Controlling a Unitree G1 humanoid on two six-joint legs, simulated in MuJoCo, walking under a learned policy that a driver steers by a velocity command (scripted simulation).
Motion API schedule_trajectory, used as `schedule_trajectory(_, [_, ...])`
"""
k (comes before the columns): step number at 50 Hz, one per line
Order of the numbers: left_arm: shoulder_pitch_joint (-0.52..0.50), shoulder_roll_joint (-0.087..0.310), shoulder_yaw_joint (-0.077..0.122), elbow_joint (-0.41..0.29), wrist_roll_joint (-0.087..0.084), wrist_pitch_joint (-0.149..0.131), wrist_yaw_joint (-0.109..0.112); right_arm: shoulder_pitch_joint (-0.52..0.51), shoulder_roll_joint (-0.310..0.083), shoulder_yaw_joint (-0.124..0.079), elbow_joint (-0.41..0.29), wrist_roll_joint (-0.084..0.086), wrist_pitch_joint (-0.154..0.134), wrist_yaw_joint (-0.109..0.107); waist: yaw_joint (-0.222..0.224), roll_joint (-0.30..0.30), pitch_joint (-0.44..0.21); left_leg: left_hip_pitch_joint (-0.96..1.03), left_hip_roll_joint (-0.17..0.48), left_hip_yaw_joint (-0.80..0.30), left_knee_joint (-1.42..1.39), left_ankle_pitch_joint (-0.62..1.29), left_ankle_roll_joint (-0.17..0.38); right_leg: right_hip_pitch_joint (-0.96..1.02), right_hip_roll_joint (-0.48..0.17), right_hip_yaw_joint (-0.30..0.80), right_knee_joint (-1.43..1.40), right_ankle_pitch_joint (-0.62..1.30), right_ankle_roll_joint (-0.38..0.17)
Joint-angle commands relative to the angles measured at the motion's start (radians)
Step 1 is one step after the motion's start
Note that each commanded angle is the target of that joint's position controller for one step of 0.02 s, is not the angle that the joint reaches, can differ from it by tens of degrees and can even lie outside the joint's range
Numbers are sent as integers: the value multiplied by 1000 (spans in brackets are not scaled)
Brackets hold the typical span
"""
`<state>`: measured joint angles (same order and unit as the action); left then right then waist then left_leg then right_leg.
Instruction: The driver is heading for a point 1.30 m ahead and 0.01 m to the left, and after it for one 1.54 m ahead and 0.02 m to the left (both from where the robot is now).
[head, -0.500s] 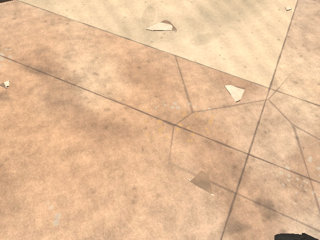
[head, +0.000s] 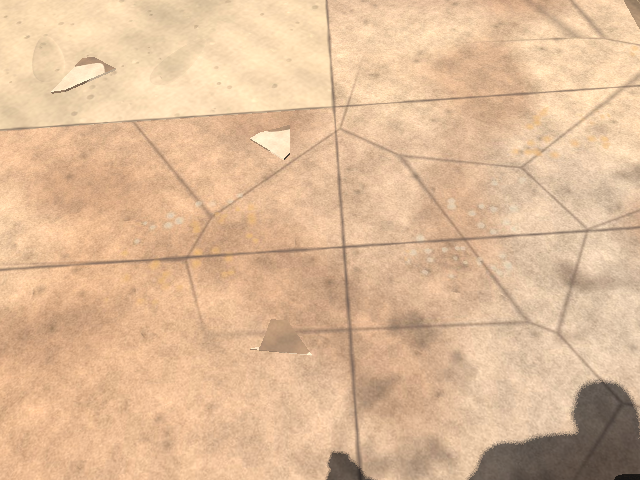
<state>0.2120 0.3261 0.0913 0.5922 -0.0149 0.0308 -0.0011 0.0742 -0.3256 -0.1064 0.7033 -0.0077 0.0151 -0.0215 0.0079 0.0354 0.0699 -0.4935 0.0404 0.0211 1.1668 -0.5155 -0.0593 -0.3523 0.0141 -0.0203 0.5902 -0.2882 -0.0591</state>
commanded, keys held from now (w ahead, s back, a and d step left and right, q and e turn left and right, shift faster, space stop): e+shift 0.34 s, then shift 0.08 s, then q+shift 0.08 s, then w+q+shift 0.50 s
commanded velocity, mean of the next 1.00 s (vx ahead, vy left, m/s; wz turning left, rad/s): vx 0.29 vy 0.00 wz -0.17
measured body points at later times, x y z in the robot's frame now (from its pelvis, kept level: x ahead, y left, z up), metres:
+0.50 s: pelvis +0.05 +0.03 +0.01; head +0.09 +0.03 +0.45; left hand +0.35 +0.21 -0.07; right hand +0.06 -0.30 -0.08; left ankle +0.12 +0.13 -0.73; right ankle -0.04 -0.08 -0.66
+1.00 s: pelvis +0.21 -0.01 -0.02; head +0.24 -0.01 +0.43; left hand +0.21 +0.28 -0.13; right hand +0.40 -0.29 -0.09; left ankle +0.38 +0.08 -0.68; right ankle -0.02 -0.09 -0.73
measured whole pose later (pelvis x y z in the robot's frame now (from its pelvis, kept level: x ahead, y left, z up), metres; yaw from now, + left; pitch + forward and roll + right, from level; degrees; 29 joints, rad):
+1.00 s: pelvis +0.21 -0.01 -0.02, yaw -6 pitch +4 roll -1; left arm 0.50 0.30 0.05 0.82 0.04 -0.09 0.01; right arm 0.07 -0.34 -0.07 0.63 -0.04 0.03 0.12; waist 0.07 0.03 0.00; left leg -0.81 0.06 0.07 0.97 -0.15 0.07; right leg 0.22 -0.03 -0.19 0.16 -0.43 0.05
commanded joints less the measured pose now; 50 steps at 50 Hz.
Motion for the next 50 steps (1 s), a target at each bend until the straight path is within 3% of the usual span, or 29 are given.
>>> schedule_trajectory(1, [-51, 161, 42, -89, -13, -17, 28, -64, -93, -19, -97, -11, -31, -12, -24, -118, -165, -204, -13, -110, 4, 128, 5, 268, -234, 359, -235, 489, -185])
schedule_trajectory(3, [-50, 167, 43, -95, -4, -12, 38, -28, -67, -11, -75, -6, -32, -6, -30, -107, -195, -157, -45, -110, -71, 181, -12, 260, -203, 343, -225, 516, -178])
schedule_trajectory(6, [-30, 187, 50, -92, -10, -5, 46, -46, -45, 0, -73, 2, -31, -6, -15, -126, -185, -130, -83, -126, -227, 210, -35, 241, -174, 382, -218, 414, -169])
schedule_trajectory(10, [-53, 193, 53, -108, -7, 7, 47, -66, -54, 0, -70, 7, -35, 2, -3, -180, -163, -62, -113, -150, -371, 224, -35, 176, -143, 466, -204, 263, -146])
schedule_trajectory(14, [-69, 192, 54, -120, -8, 15, 39, -64, -72, -6, -71, 13, -54, 13, 7, -222, -176, 7, -128, -172, -491, 201, -15, 187, -130, 564, -157, 323, -133])
schedule_trajectory(17, [-111, 183, 50, -135, -19, 20, 35, -1, -94, -19, -54, 17, -69, 23, -23, -234, -188, 154, -119, -160, -694, 267, 11, 169, -90, 609, -106, 352, -101])
schedule_trajectory(18, [-129, 166, 42, -140, -21, 21, 36, 44, -107, -26, -36, 14, -71, 24, -43, -214, -201, 257, -80, -150, -803, 393, 27, 136, -59, 575, -60, 285, -69])
schedule_trajectory(19, [-59, 104, 22, -131, -9, 23, 34, 49, -153, -35, -41, 1, -66, 20, -3, -67, -248, 393, 97, -296, -834, 458, 94, 53, 15, 480, 92, -14, -22])
schedule_trajectory(20, [-11, 86, 15, -148, -8, 19, 33, 18, -207, -39, -44, -27, -53, 17, 60, 237, -182, 430, 271, -559, -868, 644, 259, -170, 176, 288, 281, -375, 40])
schedule_trajectory(21, [20, 182, 39, -122, 12, 7, 33, 15, -150, -28, -62, -30, -58, 17, 45, 201, -172, 385, 357, -648, -862, 645, 356, -215, 104, 265, 514, -381, 93])
schedule_trajectory(22, [4, 214, 49, -96, 8, 5, 32, -5, -101, -10, -75, -17, -57, 13, 35, 119, -153, 343, 308, -546, -838, 629, 347, -200, 79, 251, 596, -312, 112])
schedule_trajectory(24, [-33, 142, 26, -75, 19, 10, 37, -8, -67, 10, -64, 8, -47, 8, 16, 57, -126, 323, 197, -424, -826, 555, 284, -183, 77, 251, 613, -234, 139])
schedule_trajectory(25, [-35, 84, 4, -71, 20, 9, 33, -6, -45, 26, -53, 8, -44, 8, 19, 52, -123, 306, 163, -386, -826, 566, 272, -143, 68, 248, 548, -214, 146])
schedule_trajectory(26, [-20, 35, -18, -66, 28, 4, 24, 30, -27, 38, -32, 8, -41, 11, 23, 62, -161, 317, 110, -343, -865, 340, 244, -94, 31, 174, 415, -177, 149])
schedule_trajectory(27, [-46, 37, -23, -78, 23, -5, 15, 81, -97, 15, -22, 28, -28, 11, -10, 141, -137, 326, 82, -356, -910, 156, 250, -103, 46, 66, 338, -199, 154])
schedule_trajectory(28, [-77, 47, -21, -88, 13, -17, 11, 104, -137, 3, -28, 37, -16, 6, -30, 190, -114, 304, 78, -399, -937, 38, 253, -75, 47, 38, 252, -231, 149])
schedule_trajectory(29, [-92, 53, -20, -90, 5, -30, 8, 113, -146, 1, -37, 37, -11, 2, -31, 207, -99, 272, 80, -430, -953, -28, 250, -19, 51, 34, 155, -253, 137])
schedule_trajectory(31, [-71, 57, -14, -70, -7, -64, 3, 139, -158, -4, -43, 40, -12, 0, -16, 186, -76, 237, 77, -470, -955, -66, 252, 99, 56, 48, -89, -202, 93])
schedule_trajectory(33, [35, 65, -2, -7, -10, -93, 9, 117, -135, 0, -60, 49, -17, -6, 46, 115, -62, 100, 23, -452, -917, -33, 209, 341, 30, 38, -342, 73, 36])
schedule_trajectory(34, [160, 97, 11, 35, -7, -100, 19, 59, -86, 12, -90, 47, -31, -3, 106, 73, -94, -104, -21, -391, -794, -2, 146, 582, -73, 93, -328, 91, 7])
schedule_trajectory(35, [271, 120, 14, 54, 2, -103, 29, 59, 35, 47, -107, 46, -52, 9, 136, -115, -172, -284, -102, -245, -439, -14, 95, 752, -288, 294, -308, -73, -26])
schedule_trajectory(36, [221, 190, 34, 50, 30, -109, 19, 21, -4, 40, -177, 73, -77, 16, 112, -255, -81, -484, -47, -182, -301, 20, 86, 603, -458, 568, -377, -362, -139])
schedule_trajectory(37, [170, 156, 16, 37, 106, -92, 26, -54, -89, 12, -153, -31, -47, 42, 122, -195, -9, -503, -41, -132, -197, 85, 93, 535, -434, 541, -444, -472, -119])
schedule_trajectory(38, [138, 107, 2, 37, 93, -93, 23, -46, -81, 4, -145, -41, -34, 60, 93, -165, 45, -519, -33, -137, -146, 154, 90, 488, -379, 449, -450, -396, -87])
schedule_trajectory(41, [153, 80, -15, 63, 57, -111, 19, 41, -60, 9, -98, -37, -11, 109, 51, -172, 17, -464, -1, -80, 21, 264, 80, 429, -284, 203, -467, -148, -48])
schedule_trajectory(45, [197, 61, -21, 114, 59, -135, 8, -63, -42, 26, -137, -30, 0, 129, 48, -145, 81, -488, 26, -52, 9, 353, 87, 384, -268, 24, -508, 15, -37])
schedule_trajectory(48, [218, 64, -22, 154, 59, -141, 14, -165, -29, 48, -173, -33, -1, 146, 63, -130, 121, -388, 34, 59, -190, 392, 124, 361, -251, -110, -539, 158, -21])
schedule_trajectory(49, [236, 76, -21, 170, 59, -140, 17, -193, -17, 58, -185, -33, -1, 149, 68, -123, 128, -343, 24, 100, -254, 376, 149, 371, -255, -145, -534, 276, -17])
schedule_trajectory(50, [232, 91, -20, 180, 59, -139, 20, -191, -4, 67, -189, -30, -1, 146, 52, -119, 116, -250, -2, 142, -326, 347, 184, 373, -249, -197, -489, 533, -7])
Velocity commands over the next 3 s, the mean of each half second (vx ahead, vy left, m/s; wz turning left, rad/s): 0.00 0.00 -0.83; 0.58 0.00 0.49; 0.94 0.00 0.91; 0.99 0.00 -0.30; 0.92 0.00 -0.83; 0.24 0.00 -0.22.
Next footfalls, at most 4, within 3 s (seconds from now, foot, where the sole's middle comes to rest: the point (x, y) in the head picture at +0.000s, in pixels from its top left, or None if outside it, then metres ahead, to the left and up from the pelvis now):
0.38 left None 0.16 0.11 -0.77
0.68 right None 0.02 -0.10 -0.77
1.10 left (334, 452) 0.47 0.06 -0.77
1.54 right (348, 256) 0.94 0.02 -0.77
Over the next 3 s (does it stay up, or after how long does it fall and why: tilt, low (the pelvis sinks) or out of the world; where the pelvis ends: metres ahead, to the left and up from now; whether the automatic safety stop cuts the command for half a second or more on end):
stays up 1.81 0.23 0.00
